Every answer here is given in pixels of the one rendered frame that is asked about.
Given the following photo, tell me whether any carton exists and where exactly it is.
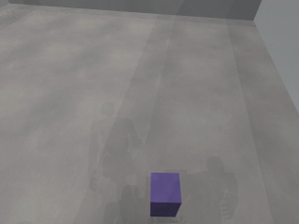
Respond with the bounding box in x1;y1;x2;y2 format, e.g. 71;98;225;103
150;173;182;217

